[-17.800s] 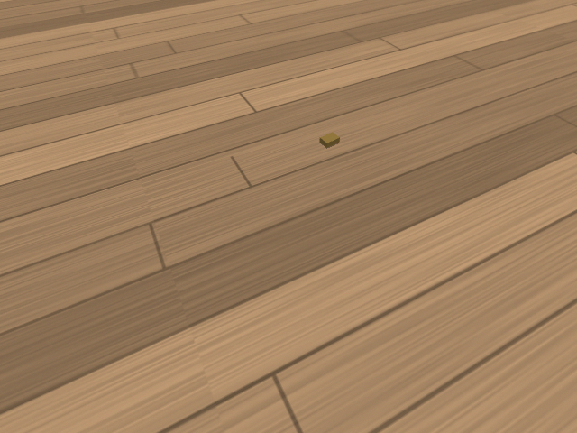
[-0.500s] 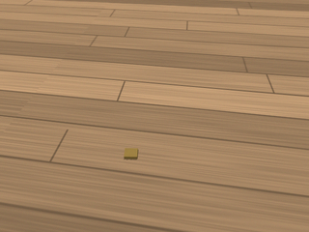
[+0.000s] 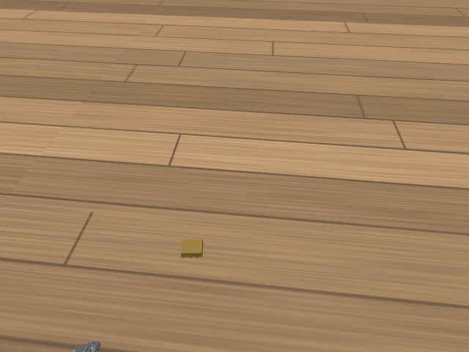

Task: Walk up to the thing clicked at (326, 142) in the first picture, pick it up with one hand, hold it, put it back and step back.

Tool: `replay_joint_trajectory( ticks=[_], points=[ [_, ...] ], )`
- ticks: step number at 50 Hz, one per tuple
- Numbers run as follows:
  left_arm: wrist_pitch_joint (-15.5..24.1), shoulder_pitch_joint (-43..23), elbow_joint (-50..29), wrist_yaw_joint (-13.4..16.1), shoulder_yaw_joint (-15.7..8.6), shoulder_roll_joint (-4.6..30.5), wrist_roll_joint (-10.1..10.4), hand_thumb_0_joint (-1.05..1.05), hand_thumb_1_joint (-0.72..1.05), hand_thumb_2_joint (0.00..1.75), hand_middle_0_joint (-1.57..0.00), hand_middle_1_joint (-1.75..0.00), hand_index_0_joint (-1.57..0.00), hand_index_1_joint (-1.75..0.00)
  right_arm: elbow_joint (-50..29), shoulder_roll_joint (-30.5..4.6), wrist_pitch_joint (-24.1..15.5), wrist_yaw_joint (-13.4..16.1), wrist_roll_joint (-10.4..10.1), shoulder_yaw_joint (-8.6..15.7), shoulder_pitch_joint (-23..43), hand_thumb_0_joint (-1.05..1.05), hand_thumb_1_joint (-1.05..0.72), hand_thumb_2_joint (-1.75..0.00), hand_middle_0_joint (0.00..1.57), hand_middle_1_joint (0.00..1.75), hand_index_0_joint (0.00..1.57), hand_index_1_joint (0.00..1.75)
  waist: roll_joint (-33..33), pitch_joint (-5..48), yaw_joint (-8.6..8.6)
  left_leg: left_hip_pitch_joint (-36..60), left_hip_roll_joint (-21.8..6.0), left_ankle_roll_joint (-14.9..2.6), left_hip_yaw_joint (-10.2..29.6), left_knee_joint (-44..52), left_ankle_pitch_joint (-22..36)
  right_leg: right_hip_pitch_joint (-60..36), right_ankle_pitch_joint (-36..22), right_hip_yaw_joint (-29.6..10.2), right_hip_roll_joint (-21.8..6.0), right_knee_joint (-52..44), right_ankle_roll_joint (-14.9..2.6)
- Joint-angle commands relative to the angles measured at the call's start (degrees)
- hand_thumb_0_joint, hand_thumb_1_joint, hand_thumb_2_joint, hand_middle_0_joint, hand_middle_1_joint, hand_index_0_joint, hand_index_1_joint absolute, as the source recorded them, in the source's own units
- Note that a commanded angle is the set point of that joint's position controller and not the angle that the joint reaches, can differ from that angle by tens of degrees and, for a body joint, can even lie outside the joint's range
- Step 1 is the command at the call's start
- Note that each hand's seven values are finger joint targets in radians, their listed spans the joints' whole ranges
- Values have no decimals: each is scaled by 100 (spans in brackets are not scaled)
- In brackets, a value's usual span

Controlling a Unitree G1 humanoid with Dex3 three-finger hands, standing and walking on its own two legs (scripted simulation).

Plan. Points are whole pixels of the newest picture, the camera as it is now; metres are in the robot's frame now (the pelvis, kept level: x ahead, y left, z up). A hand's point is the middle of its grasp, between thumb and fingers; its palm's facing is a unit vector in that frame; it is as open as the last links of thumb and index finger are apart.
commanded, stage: walk up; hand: left
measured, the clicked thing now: (192, 247) +0.69 +0.22 -0.76
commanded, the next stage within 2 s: stand in 0.30 s
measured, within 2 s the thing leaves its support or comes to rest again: neither
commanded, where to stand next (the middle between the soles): +0.32 -0.02 m, yaw +1 degrees
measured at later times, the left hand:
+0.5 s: hand out of the picture +0.06 +0.25 -0.14, palm faces +0.00 -0.94 -0.35, open 7.4 cm
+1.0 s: hand out of the picture +0.03 +0.24 -0.15, palm faces -0.03 -0.94 -0.35, open 7.4 cm
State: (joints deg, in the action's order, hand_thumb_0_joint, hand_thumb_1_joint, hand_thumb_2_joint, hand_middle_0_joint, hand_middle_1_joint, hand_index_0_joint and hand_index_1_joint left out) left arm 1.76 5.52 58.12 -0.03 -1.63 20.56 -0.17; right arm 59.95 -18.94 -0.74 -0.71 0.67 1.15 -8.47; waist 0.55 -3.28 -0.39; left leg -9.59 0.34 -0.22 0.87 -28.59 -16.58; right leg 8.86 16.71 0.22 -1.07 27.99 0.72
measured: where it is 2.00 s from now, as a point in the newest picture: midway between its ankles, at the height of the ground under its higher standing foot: outside the picture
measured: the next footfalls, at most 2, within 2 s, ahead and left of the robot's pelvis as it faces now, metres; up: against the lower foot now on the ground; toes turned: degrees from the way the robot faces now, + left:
left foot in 1.54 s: +0.12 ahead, +0.14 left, +0.00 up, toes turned +4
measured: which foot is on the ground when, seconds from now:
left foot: down 0.00-1.00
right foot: down 0.00-1.00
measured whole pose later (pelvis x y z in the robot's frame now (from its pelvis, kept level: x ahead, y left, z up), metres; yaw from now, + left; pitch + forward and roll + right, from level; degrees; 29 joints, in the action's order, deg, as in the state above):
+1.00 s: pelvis -0.03 -0.01 +0.01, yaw +0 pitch -3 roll +0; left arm 1.1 7.9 65.4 -0.6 0.3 20.2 -0.7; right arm 65.6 -20.3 -0.1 -1.1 0.9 0.6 -8.4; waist -0.6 -3.3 0.0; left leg -7.5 -0.8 1.1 1.4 -18.8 -8.9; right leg 7.0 9.4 0.7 0.0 18.9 -0.2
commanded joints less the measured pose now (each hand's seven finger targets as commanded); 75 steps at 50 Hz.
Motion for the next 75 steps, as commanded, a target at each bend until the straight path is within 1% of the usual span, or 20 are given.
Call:
replay_joint_trajectory(
  ticks=[1,4,14,16,21,32,37,43,54,62,64,65,66,67,68,69,70,72,74,75],
  points=[
    [96,-224,-237,101,-285,1203,37,0,90,90,-20,-30,-20,-30,-302,-1333,-166,133,-19,299,296,0,-90,-90,20,30,20,30,-260,727,-26,137,-674,-228,498,432,2649,-566,-2164,-355,-523,-293,-326],
    [79,-274,-180,110,-282,1197,25,0,90,90,-20,-30,-20,-30,-284,-1300,-145,147,-29,293,389,0,-90,-90,20,30,20,30,-297,811,-25,191,-703,-224,467,461,2841,-696,-2260,-293,-519,-312,-299],
    [50,-430,-10,61,-254,1198,-41,0,90,90,-20,-30,-20,-30,-205,-1239,-109,111,17,265,728,0,-90,-90,20,30,20,30,-126,506,-7,116,-644,-173,495,883,1491,-510,-1489,-398,-555,-780,-241],
    [48,-415,102,65,-137,1056,-15,0,90,90,-20,-30,-20,-30,-151,-1326,-143,113,-27,233,692,0,-90,-90,20,30,20,30,-164,652,42,478,-784,-148,552,972,2515,-616,-2226,-408,-619,-836,-171],
    [43,-340,228,73,-111,1133,-22,0,90,90,-20,-30,-20,-30,-89,-1294,-136,117,-40,204,740,0,-90,-90,20,30,20,30,-86,670,47,729,-765,-110,493,1057,2379,-551,-2112,-390,-618,-1025,-155],
    [41,-260,390,41,-71,1185,-51,0,90,90,-20,-30,-20,-30,72,-1282,-94,64,-18,152,677,0,-90,-90,20,30,20,30,-40,224,39,340,-695,-72,553,1461,701,-221,-676,-515,-616,-1426,-138],
    [45,-205,405,26,-60,1188,-51,0,90,90,-20,-30,-20,-30,122,-1299,-103,53,8,144,576,0,-90,-90,20,30,20,30,-100,251,32,168,-704,-66,575,1489,623,-282,-633,-533,-619,-1400,-157],
    [22,-156,392,18,-75,1256,-59,0,90,90,-20,-30,-20,-30,161,-1309,-71,30,3,160,418,0,-90,-90,20,30,20,30,63,33,47,137,-607,-80,556,1379,124,234,411,-697,-633,-1621,-189],
    [60,-53,356,25,-46,1240,-18,0,90,90,-20,-30,-20,-30,175,-1343,-112,76,-15,110,358,0,-90,-90,20,30,20,30,-80,544,26,345,-739,-79,541,1249,1282,-348,-1301,-576,-648,-1245,-200],
    [23,-117,366,30,-28,1218,-14,0,90,90,-20,-30,-20,-30,214,-1341,-86,84,-22,59,295,0,-90,-90,20,30,20,30,-21,239,42,146,-720,-56,551,1343,925,-193,-824,-572,-609,-1331,-184],
    [35,-107,337,29,-25,1232,-30,0,90,90,-20,-30,-20,-30,170,-1361,-96,85,-19,71,346,0,-90,-90,20,30,20,30,-43,403,43,284,-747,-65,531,1283,1194,-295,-1166,-551,-633,-1277,-197],
    [66,310,124,-90,-372,1524,-112,0,90,90,-20,-30,-20,-30,-60,-1723,-171,-3,59,348,-42,0,-90,-90,20,30,20,30,136,959,-21,138,-456,-422,451,748,-1154,-741,1209,-511,-336,-984,-452],
    [55,528,176,-127,-426,1593,-170,0,90,90,-20,-30,-20,-30,-94,-1719,-183,-40,113,381,-31,0,-90,-90,20,30,20,30,188,544,-131,-617,-421,-450,486,543,-2097,-655,2284,-856,-489,-1039,-617],
    [47,613,158,-143,-492,1664,-204,0,90,90,-20,-30,-20,-30,-182,-1655,-177,-54,137,382,147,0,-90,-90,20,30,20,30,333,166,-221,-1294,-261,-355,253,264,-2136,-713,2802,-1228,-726,-1324,-774],
    [41,694,112,-150,-563,1775,-201,0,90,90,-20,-30,-20,-30,-304,-1506,-166,-86,140,377,315,0,-90,-90,20,30,20,30,810,-188,-321,-1762,-7,-214,-195,-623,-1488,-663,3143,-1816,-1241,-1867,-991],
    [74,737,-35,-137,-632,1864,-221,0,90,90,-20,-30,-20,-30,-440,-1462,-182,-96,179,398,379,0,-90,-90,20,30,20,30,949,-454,-385,-2251,-217,-139,-165,-1336,-1185,-752,2835,-2288,-1776,-2199,-1321],
    [100,730,-127,-136,-666,1879,-248,0,90,90,-20,-30,-20,-30,-492,-1478,-228,-96,163,426,390,0,-90,-90,20,30,20,30,710,-652,-406,-2492,-473,-133,71,-1255,-1033,-900,1835,-2328,-1944,-2061,-1551],
    [124,802,-229,-145,-651,1781,-237,0,90,90,-20,-30,-20,-30,-603,-1398,-320,-115,146,449,376,0,-90,-90,20,30,20,30,626,-556,-380,-2343,-525,-157,105,-1149,-1033,-1016,310,-1998,-1810,-1826,-1545],
    [106,487,-446,-193,-626,1711,-225,0,90,90,-20,-30,-20,-30,-636,-1310,-350,-168,139,478,-5,0,-90,-90,20,30,20,30,756,-233,-137,-1498,-498,-169,12,-630,-846,-632,359,-1372,-1435,-1650,-1321],
    [84,204,-593,-226,-593,1703,-203,0,90,90,-20,-30,-20,-30,-575,-1324,-368,-178,124,518,-358,0,-90,-90,20,30,20,30,813,-151,98,-763,-428,-171,-131,-222,-402,-105,429,-1045,-1251,-1408,-1176]
  ],
)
